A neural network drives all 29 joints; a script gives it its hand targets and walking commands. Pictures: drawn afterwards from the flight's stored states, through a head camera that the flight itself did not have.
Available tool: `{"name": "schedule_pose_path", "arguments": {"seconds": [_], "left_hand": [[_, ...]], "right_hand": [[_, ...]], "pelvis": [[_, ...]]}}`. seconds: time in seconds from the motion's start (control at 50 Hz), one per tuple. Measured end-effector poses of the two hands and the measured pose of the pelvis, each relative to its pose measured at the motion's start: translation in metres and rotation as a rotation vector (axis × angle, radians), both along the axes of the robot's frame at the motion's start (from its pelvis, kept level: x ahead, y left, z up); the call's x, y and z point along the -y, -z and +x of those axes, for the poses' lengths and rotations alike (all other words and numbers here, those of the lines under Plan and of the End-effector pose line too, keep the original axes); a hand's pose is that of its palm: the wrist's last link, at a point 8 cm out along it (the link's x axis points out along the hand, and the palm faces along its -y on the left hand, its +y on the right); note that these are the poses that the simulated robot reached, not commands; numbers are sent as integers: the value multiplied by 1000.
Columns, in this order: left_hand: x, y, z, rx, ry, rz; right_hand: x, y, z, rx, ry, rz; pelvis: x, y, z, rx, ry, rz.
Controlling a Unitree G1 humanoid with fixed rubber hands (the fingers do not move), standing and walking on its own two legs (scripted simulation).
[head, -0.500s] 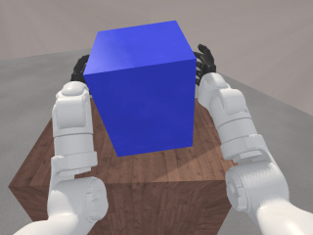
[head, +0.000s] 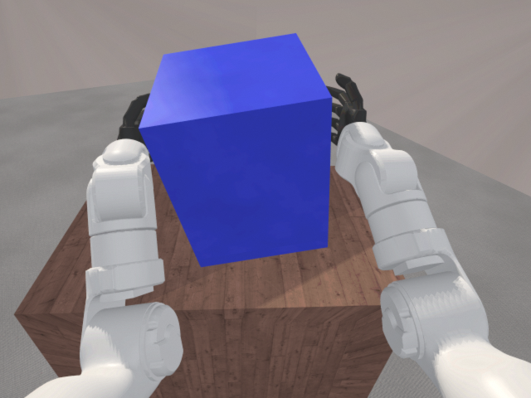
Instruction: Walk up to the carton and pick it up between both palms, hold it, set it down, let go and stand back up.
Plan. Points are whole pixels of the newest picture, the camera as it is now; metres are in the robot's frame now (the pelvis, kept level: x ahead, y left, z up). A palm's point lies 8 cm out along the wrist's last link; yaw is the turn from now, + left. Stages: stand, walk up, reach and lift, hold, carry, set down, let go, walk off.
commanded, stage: hold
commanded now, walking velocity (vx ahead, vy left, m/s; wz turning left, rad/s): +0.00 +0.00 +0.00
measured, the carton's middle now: (247, 152) +0.40 +0.00 +0.24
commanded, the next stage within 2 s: none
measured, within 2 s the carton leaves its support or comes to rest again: neither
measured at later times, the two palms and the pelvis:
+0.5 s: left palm (135, 149) +0.36 +0.15 +0.27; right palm (352, 129) +0.36 -0.14 +0.30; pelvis +0.00 +0.00 +0.00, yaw +0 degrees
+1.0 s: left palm (135, 149) +0.36 +0.15 +0.27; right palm (351, 130) +0.36 -0.14 +0.29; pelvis +0.00 +0.00 +0.00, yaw +0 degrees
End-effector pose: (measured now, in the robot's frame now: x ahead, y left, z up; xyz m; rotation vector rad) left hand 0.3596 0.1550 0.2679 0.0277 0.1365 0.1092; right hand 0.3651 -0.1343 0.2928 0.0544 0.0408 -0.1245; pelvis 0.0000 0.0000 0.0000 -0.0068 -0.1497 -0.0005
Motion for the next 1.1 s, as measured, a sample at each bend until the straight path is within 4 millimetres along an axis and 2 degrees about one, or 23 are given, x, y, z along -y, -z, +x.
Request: {"name": "schedule_pose_path", "arguments": {"seconds": [1.1], "left_hand": [[2,-2,-2,4,-4,4]], "right_hand": [[2,-1,-1,5,-2,-1]], "pelvis": [[0,0,-1,3,1,0]]}}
